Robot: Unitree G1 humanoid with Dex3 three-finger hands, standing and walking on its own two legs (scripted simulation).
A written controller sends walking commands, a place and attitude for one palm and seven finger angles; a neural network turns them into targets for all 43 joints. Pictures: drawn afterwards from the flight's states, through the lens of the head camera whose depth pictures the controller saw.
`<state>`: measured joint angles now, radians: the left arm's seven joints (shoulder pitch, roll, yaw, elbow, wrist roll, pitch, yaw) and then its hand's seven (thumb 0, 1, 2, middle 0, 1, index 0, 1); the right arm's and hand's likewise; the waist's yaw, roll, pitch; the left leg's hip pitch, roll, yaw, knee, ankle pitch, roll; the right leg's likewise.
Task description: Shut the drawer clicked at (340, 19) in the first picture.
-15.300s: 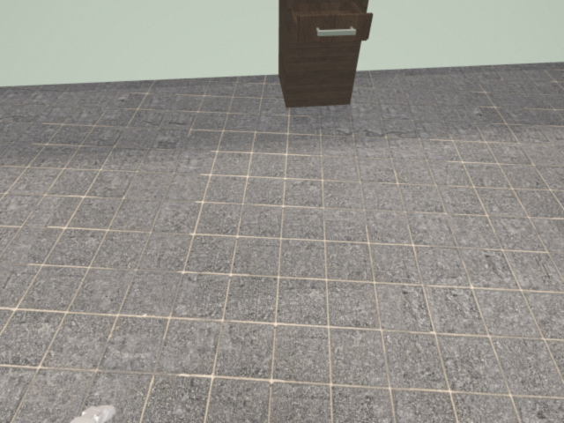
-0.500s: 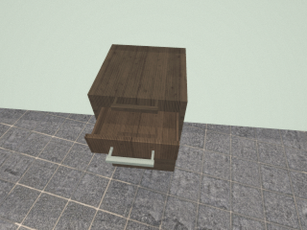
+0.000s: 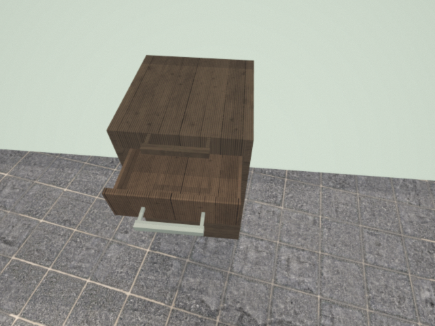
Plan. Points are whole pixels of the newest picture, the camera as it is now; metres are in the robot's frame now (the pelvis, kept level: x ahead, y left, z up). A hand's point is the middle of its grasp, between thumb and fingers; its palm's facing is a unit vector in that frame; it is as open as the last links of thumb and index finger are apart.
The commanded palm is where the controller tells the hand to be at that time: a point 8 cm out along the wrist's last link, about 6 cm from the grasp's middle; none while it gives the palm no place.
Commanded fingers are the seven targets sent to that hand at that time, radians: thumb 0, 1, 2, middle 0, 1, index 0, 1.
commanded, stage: come to a stop and stand still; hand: left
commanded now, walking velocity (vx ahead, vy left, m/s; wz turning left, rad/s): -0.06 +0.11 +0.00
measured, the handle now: (170, 220) +0.42 +0.15 -0.21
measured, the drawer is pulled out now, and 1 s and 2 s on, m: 0.17 0.17 0.17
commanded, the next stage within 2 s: look again from close up in 0.88 s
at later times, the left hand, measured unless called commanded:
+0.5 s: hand out of the picture -0.01 +0.20 -0.17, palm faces +0.02 -0.97 -0.22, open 7.4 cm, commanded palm none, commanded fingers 0.00 0.90 0.90 -0.20 -0.30 -0.20 -0.30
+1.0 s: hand out of the picture -0.02 +0.22 -0.17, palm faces +0.01 -0.98 -0.18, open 7.4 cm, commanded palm none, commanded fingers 0.00 0.90 0.90 -0.20 -0.30 -0.20 -0.30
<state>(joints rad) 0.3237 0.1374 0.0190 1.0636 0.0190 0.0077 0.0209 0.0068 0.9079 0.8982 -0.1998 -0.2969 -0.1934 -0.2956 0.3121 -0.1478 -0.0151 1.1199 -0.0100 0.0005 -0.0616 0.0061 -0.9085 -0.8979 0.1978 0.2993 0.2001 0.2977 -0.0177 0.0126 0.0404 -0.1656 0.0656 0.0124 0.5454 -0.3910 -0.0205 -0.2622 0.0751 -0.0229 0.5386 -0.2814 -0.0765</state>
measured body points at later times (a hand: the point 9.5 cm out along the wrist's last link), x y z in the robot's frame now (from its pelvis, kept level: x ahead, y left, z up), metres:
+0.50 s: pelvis -0.02 +0.03 +0.00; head -0.01 +0.01 +0.45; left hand -0.01 +0.25 -0.15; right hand -0.01 -0.20 -0.16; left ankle -0.05 +0.14 -0.73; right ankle +0.00 -0.07 -0.73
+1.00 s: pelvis -0.01 +0.06 +0.01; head +0.01 +0.04 +0.45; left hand -0.02 +0.27 -0.15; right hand -0.03 -0.16 -0.16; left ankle -0.05 +0.14 -0.73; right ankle +0.00 -0.07 -0.73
